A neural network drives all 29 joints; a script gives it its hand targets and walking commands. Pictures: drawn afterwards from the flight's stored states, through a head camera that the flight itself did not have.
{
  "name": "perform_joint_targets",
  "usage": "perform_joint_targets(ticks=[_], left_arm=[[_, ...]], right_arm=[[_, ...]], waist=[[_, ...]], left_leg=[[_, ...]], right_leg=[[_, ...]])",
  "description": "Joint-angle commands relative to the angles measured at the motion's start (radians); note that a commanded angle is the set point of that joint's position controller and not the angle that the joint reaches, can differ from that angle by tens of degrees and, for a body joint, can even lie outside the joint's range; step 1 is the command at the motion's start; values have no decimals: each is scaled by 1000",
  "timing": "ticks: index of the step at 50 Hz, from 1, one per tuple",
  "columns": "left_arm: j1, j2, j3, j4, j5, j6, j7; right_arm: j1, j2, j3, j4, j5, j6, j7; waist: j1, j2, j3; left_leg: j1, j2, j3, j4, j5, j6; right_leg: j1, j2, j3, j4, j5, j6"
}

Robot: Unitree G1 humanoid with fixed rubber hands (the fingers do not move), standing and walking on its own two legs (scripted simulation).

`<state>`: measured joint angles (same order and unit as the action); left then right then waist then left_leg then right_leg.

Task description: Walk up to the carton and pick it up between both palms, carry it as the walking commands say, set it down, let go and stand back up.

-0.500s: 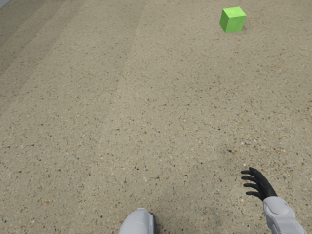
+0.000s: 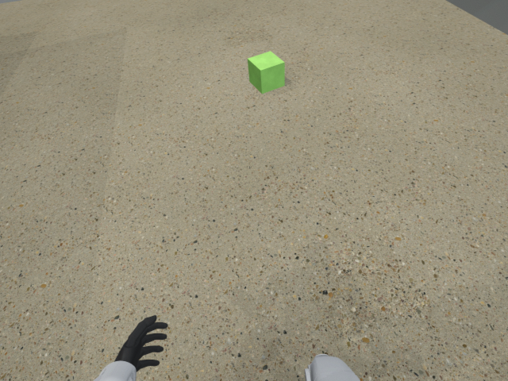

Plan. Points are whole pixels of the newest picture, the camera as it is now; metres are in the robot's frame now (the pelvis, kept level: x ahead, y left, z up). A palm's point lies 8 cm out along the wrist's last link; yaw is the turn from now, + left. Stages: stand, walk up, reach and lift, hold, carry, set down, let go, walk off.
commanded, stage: walk up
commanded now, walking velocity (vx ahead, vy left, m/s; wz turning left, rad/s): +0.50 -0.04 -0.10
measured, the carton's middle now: (266, 72) +2.07 -0.14 -0.66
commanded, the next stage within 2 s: none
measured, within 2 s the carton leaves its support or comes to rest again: neither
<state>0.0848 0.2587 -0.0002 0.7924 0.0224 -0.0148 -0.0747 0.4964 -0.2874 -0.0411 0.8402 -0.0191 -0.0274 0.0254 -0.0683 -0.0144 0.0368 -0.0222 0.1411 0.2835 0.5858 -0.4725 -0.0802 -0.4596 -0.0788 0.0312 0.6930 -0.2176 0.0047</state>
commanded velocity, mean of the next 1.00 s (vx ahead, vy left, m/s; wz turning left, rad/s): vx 0.50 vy -0.08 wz -0.01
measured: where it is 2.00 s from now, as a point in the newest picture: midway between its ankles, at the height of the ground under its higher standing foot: (271, 234)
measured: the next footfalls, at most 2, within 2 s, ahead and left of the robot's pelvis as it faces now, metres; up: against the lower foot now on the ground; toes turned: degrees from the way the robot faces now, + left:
left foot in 0.44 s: +0.32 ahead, +0.16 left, +0.00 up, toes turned +5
right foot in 1.00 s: +0.54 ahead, -0.16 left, +0.00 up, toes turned -3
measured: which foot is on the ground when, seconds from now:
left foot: down 0.00-0.00, up 0.02-0.42, down 0.44-1.00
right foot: down 0.00-0.44, up 0.46-0.98, down 1.00-1.00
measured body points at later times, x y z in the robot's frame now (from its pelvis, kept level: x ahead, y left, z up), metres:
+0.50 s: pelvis +0.21 +0.05 +0.01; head +0.23 +0.08 +0.46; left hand +0.24 +0.30 -0.13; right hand +0.33 -0.22 -0.09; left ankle +0.28 +0.16 -0.71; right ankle +0.10 -0.11 -0.68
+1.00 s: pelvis +0.41 -0.01 +0.01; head +0.43 +0.00 +0.46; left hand +0.59 +0.22 -0.11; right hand +0.34 -0.28 -0.12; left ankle +0.28 +0.16 -0.71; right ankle +0.50 -0.16 -0.71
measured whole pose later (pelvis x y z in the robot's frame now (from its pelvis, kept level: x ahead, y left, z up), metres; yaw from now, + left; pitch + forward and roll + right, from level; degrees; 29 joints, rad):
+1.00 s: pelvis +0.41 -0.01 +0.01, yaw -2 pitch +0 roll +1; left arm 0.10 0.27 0.00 0.80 0.02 0.00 -0.08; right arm 0.50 -0.28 -0.04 0.88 -0.02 -0.04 0.02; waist -0.07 -0.04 0.03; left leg -0.01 0.10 0.11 0.50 -0.46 -0.07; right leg -0.45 -0.07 0.02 0.61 -0.18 0.04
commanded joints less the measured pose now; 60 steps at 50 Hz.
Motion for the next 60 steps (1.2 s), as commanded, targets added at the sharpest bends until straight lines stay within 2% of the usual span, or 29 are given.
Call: perform_joint_targets(ticks=[1,4,6,12,14,15,17,20,21,22,23,24,25,26,28,32,35,40,43,46,48,49,50,51,52,53,55,57,60], left_arm=[[403,316,101,82,10,-25,50],[242,185,87,30,-1,-56,69],[230,149,78,16,-11,-69,67],[276,169,86,-2,-3,-64,74],[250,151,86,-12,-5,-55,70],[233,149,86,-8,-6,-50,66],[288,155,88,6,-3,-45,61],[321,166,89,28,-4,-43,62],[324,129,87,17,-7,-51,63],[323,71,76,-24,-8,-58,60],[274,64,82,-59,5,-50,57],[230,82,93,-56,9,-43,56],[239,82,99,-18,7,-34,48],[256,75,90,5,-4,-28,40],[274,54,78,25,10,-13,26],[191,37,66,25,15,13,11],[88,21,57,0,9,24,-1],[-59,31,53,-49,-16,25,-18],[-86,41,57,-56,-17,18,-18],[-30,53,59,-40,-5,4,-13],[127,112,72,26,6,-8,5],[279,186,94,81,18,-25,18],[428,310,111,111,32,-37,34],[488,339,105,120,11,-42,42],[389,306,98,93,9,-44,55],[295,237,98,85,12,-49,65],[271,150,82,71,1,-59,65],[259,138,77,55,-4,-60,62],[264,146,80,36,2,-62,56]], right_arm=[[-172,-92,-53,-164,0,-10,5],[-153,-69,-38,-80,-7,-19,1],[-153,-45,-32,-62,-8,-2,9],[-352,-23,-16,-86,-6,30,38],[-400,-5,-5,-89,0,25,47],[-388,5,1,-86,6,21,48],[-388,-13,-1,-69,10,8,37],[-249,-66,-14,5,2,-28,11],[-102,-123,-34,46,-12,-38,4],[43,-257,-70,69,-30,-45,-4],[98,-312,-78,66,-27,-34,-9],[47,-279,-71,49,-15,-25,-11],[33,-238,-63,38,-14,-24,-20],[-33,-176,-51,30,-7,-32,-20],[-94,-117,-32,10,-5,-47,-19],[-4,-116,-37,17,-1,-58,-21],[22,-113,-42,12,-2,-54,-24],[14,-106,-50,-18,-14,-32,-32],[4,-142,-59,-17,-15,-25,-34],[-53,-194,-67,-23,-9,-19,-32],[-61,-204,-71,-24,-7,-15,-26],[-57,-151,-58,-37,-17,-17,-15],[-51,-64,-42,-79,-8,-26,-8],[-75,-78,-46,-82,-6,-20,-7],[-98,-61,-51,-81,-6,-27,-8],[-116,-50,-46,-49,-13,-35,-1],[-141,-34,-38,-45,-11,-30,8],[-174,-26,-32,-40,-14,-7,17],[-252,-27,-27,-49,-12,15,29]], waist=[[185,-344,-127],[101,-131,-34],[68,-149,-41],[100,-180,43],[91,-211,77],[79,-281,56],[100,-248,10],[51,-68,-121],[-20,90,-197],[-74,402,-241],[-87,386,-200],[-63,248,-117],[-29,111,-45],[7,63,-13],[49,146,-47],[43,198,-69],[24,224,3],[-12,209,138],[-15,212,113],[36,217,40],[113,87,-81],[166,-112,-167],[182,-379,-235],[176,-307,-233],[158,-218,-210],[144,-187,-138],[94,-159,-74],[68,-174,-28],[76,-228,5]], left_leg=[[-617,-89,-263,682,-124,87],[-633,-10,-291,614,104,73],[-553,-13,-293,551,149,64],[-567,4,-260,362,276,30],[-502,-16,-229,177,290,29],[-415,-34,-210,100,284,27],[-330,-73,-156,30,274,14],[-109,-105,-123,-98,286,29],[57,-6,-229,-123,229,43],[200,261,-616,-287,42,110],[216,357,-917,-430,-77,174],[136,349,-923,-413,-76,206],[49,355,-893,-385,119,185],[-7,302,-750,-348,258,182],[-35,211,-572,-309,456,142],[-11,180,-441,-273,722,124],[-29,184,-400,-316,683,144],[-104,182,-353,-425,339,165],[-93,199,-336,-405,329,175],[-120,185,-281,-318,368,165],[-145,127,-240,-51,472,140],[-294,37,-176,253,405,109],[-537,-123,-189,576,-42,75],[-617,-125,-305,680,-114,92],[-644,-85,-364,702,-22,95],[-698,-44,-329,672,65,95],[-599,-30,-316,599,131,90],[-546,-23,-295,532,156,77],[-538,-20,-266,435,212,62]], right_leg=[[533,-278,658,-521,-402,-175],[408,-242,371,-423,-18,-150],[350,-199,257,-418,124,-121],[241,-211,209,-546,-165,-133],[198,-164,139,-549,-178,-128],[182,-125,75,-529,-155,-126],[225,-120,93,-495,-141,-138],[263,-78,60,-251,-75,-110],[172,-22,3,-9,-46,-81],[-75,75,-74,314,-267,-29],[-222,110,4,450,-358,-25],[-259,50,53,499,-281,-35],[-249,19,60,522,-196,-23],[-226,-22,62,516,-118,-7],[-163,-26,40,475,-48,11],[-179,-9,-17,445,41,44],[-235,-18,-50,369,96,53],[-177,-18,-95,62,127,63],[-90,-7,-113,-51,74,52],[65,12,-147,-144,40,33],[279,45,-175,-177,7,9],[480,-49,-28,-223,-111,-30],[633,-313,497,-414,-232,-110],[650,-375,686,-492,-194,-109],[609,-317,588,-452,-213,-112],[565,-274,416,-411,-108,-141],[409,-198,281,-429,-7,-101],[320,-182,228,-470,-58,-103],[248,-183,196,-538,-186,-114]])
